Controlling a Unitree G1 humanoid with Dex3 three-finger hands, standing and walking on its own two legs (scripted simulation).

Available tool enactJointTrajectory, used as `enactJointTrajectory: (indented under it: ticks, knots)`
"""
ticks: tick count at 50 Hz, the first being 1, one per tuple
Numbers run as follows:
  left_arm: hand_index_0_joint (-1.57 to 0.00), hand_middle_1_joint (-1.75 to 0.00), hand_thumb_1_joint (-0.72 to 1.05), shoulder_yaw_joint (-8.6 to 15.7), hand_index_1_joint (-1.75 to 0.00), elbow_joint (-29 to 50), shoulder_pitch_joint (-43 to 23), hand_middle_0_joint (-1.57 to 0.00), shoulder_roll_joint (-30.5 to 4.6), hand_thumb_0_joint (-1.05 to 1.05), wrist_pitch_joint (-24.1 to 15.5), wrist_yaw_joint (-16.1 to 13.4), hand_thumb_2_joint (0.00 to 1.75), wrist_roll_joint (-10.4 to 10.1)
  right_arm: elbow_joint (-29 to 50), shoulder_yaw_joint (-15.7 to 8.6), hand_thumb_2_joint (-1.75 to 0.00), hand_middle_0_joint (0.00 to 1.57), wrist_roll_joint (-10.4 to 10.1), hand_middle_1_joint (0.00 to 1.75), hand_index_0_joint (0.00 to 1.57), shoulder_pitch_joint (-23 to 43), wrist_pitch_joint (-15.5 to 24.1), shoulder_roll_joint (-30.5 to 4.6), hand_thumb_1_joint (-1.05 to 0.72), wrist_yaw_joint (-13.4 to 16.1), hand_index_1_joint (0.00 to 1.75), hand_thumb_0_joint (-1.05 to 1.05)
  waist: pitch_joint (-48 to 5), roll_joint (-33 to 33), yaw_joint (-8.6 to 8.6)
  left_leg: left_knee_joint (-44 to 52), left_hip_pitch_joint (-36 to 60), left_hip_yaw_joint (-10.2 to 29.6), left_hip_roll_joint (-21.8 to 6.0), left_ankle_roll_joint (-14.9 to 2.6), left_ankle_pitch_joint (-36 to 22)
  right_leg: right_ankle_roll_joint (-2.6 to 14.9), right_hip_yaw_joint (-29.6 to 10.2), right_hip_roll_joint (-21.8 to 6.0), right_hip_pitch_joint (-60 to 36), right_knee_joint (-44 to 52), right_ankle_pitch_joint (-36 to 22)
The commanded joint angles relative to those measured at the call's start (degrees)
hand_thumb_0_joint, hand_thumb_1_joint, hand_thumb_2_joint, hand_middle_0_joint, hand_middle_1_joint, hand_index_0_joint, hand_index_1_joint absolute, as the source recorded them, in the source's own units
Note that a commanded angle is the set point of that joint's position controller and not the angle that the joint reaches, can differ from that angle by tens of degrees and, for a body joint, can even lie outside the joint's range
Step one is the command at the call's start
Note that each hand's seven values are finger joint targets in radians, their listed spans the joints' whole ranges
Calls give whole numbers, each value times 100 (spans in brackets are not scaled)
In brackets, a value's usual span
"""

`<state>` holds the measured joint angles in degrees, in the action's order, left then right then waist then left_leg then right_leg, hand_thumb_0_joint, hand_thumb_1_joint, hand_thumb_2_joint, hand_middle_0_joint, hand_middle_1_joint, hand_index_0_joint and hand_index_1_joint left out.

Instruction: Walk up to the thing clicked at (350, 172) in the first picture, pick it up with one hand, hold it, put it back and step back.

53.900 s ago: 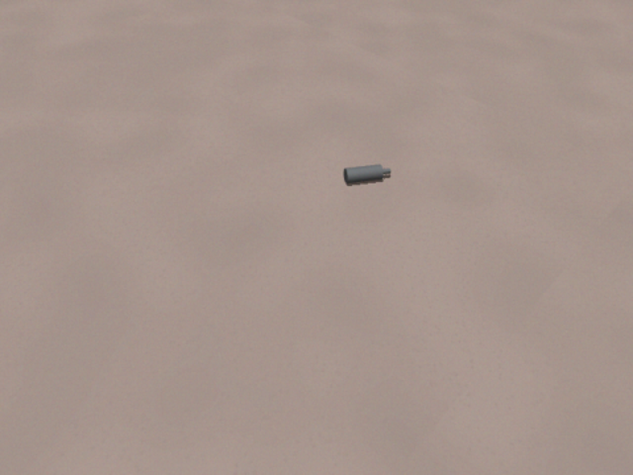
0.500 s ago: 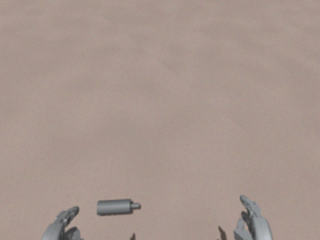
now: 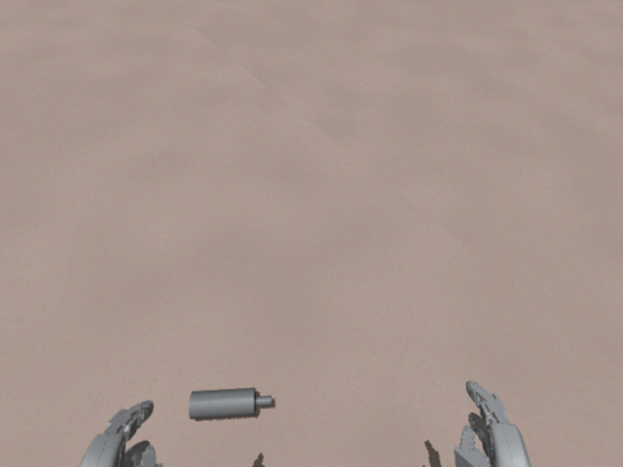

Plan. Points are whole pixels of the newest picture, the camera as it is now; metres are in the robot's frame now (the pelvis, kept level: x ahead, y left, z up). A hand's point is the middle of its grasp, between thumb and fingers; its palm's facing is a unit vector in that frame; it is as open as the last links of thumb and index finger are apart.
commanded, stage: home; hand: left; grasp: from above
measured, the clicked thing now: (232, 402) +0.44 +0.19 -0.68
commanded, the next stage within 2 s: stand in 0.20 s
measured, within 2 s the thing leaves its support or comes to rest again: neither
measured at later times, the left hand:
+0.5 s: hand out of the picture +0.14 +0.22 -0.09, palm faces +0.01 -0.95 -0.32, open 7.4 cm
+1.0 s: hand out of the picture +0.01 +0.24 -0.10, palm faces +0.04 -0.95 -0.31, open 7.4 cm
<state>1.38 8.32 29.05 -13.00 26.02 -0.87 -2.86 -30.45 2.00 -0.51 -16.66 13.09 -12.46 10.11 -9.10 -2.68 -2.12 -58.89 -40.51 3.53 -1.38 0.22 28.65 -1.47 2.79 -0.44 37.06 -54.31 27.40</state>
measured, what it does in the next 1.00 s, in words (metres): rises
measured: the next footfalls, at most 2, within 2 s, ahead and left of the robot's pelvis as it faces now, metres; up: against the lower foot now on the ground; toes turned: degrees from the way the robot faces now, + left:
none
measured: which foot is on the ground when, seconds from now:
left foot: down 0.00-1.00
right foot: down 0.00-1.00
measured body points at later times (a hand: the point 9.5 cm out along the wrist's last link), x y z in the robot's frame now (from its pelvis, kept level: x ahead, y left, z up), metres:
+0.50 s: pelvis -0.01 +0.00 +0.02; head +0.02 +0.01 +0.47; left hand +0.13 +0.27 -0.07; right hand +0.13 -0.27 -0.08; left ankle +0.01 +0.12 -0.68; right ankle +0.00 -0.14 -0.68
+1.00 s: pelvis -0.02 +0.01 +0.06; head -0.03 +0.01 +0.51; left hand +0.01 +0.29 -0.08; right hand +0.05 -0.26 -0.08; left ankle +0.01 +0.12 -0.68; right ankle +0.00 -0.14 -0.68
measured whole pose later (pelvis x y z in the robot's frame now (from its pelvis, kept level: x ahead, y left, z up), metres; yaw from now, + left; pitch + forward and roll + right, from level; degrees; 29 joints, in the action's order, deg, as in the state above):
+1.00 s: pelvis -0.02 +0.01 +0.06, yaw +1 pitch -5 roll +0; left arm 2.0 -60.7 12.9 -16.0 0.7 -1.2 2.2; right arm -60.4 -2.2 1.7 -10.5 0.2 -15.5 1.0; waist 3.5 -0.4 1.2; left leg -26.8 -10.0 1.5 1.4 -1.0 12.1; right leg -2.5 1.4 -3.3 8.3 -25.6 12.6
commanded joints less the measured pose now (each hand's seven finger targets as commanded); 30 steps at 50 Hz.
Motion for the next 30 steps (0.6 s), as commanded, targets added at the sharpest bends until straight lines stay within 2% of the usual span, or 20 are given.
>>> enactJointTrajectory:
  ticks: [1,6,7,10,11,14,15,16,17,18,20,21,22,24,27,30]
  knots:
    - [-20,-30,90,357,-30,1066,-143,-20,-568,0,-280,-61,90,-2,921,-326,-90,20,11,30,20,412,303,-714,-90,57,30,0,-371,-91,6,1088,554,-21,72,-48,-1118,152,165,181,-162,782,-952]
    - [-20,-30,90,408,-30,1108,-33,-20,-585,0,-305,-66,90,-13,952,-333,-90,20,-2,30,20,405,294,-690,-90,68,30,0,-557,-50,25,978,597,-83,104,-65,-1329,147,132,162,-297,797,-1147]
    - [-20,-30,90,362,-30,1029,-40,-20,-560,0,-296,-72,90,2,943,-341,-90,20,7,30,20,378,299,-706,-90,79,30,0,-541,84,-43,941,586,-104,110,-81,-1336,129,123,165,-271,814,-1177]
    - [-20,-30,90,371,-30,1170,-128,-20,-602,0,-315,-64,90,-4,936,-332,-90,20,3,30,20,416,294,-698,-90,68,30,0,-529,-87,1,961,627,-98,107,-70,-1379,141,128,158,-276,801,-1213]
    - [-20,-30,90,386,-30,1027,-71,-20,-584,0,-301,-72,90,18,939,-348,-90,20,7,30,20,383,294,-716,-90,74,30,0,-518,19,-48,952,626,-105,101,-75,-1357,135,125,168,-256,806,-1196]
    - [-20,-30,90,437,-30,1002,17,-20,-611,0,-289,-69,90,-2,887,-354,-90,20,2,30,20,355,285,-719,-90,73,30,0,-587,7,-3,949,636,-88,103,-73,-1392,141,126,155,-313,780,-1216]
    - [-20,-30,90,372,-30,-1009,-1730,-20,-1118,0,-1490,-295,90,689,-505,-544,-90,20,707,30,20,719,-328,-1334,-90,-269,30,0,859,389,446,1383,630,41,-38,-336,-2268,352,-351,-329,-1325,1107,-1309]
    - [-20,-30,90,479,-30,-1954,-1256,-20,-1146,0,-1874,-260,90,720,-536,-619,-90,20,701,30,20,755,-529,-1357,-90,-423,30,0,279,619,385,1388,1102,-85,-20,-386,-2445,550,-662,-375,-1485,1204,-1395]
    - [-20,-30,90,472,-30,-2219,-1225,-20,-1214,0,-2055,-240,90,717,-481,-624,-90,20,704,30,20,731,-623,-1354,-90,-524,30,0,187,703,325,1393,1321,-65,-11,-413,-2521,609,-743,-410,-1465,1209,-1562]
    - [-20,-30,90,410,-30,-2373,-1377,-20,-1206,0,-2169,-207,90,722,-512,-617,-90,20,687,30,20,603,-697,-1358,-90,-599,30,0,275,481,212,1536,1314,55,-18,-382,-2390,575,-726,-328,-1394,1258,-1570]
    - [-20,-30,90,370,-30,-2836,-1545,-20,-1229,0,-2322,-165,90,655,-753,-602,-90,20,433,30,20,620,-732,-1240,-90,-775,30,0,87,95,322,1831,1722,145,-20,-415,-2281,450,-649,-405,-1762,1191,-1841]
    - [-20,-30,90,390,-30,-3047,-1545,-20,-1181,0,-2332,-156,90,613,-835,-627,-90,20,389,30,20,737,-765,-1223,-90,-824,30,0,154,299,399,1856,1864,78,-29,-394,-2272,428,-653,-423,-1692,1275,-1774]
    - [-20,-30,90,417,-30,-3301,-1611,-20,-1163,0,-2352,-152,90,580,-883,-651,-90,20,340,30,20,796,-781,-1248,-90,-846,30,0,18,317,393,1877,1969,135,-53,-381,-2432,401,-607,-411,-1761,1294,-1854]
    - [-20,-30,90,409,-30,-3745,-1708,-20,-1140,0,-2420,-180,90,548,-1068,-696,-90,20,318,30,20,873,-840,-1226,-90,-880,30,0,74,287,429,2022,2024,218,-68,-381,-2281,364,-587,-452,-1898,1501,-1752]
    - [-20,-30,90,410,-30,-4294,-1831,-20,-1178,0,-2549,-184,90,565,-1314,-708,-90,20,342,30,20,919,-922,-1197,-90,-894,30,0,136,357,374,2114,2293,176,-53,-371,-2280,345,-641,-526,-2026,1813,-1875]
    - [-20,-30,90,408,-30,-4747,-1946,-20,-1202,0,-2620,-184,90,556,-1558,-715,-90,20,347,30,20,847,-996,-1226,-90,-883,30,0,459,314,321,2471,2300,264,-102,-372,-2015,306,-589,-509,-2111,2095,-1640]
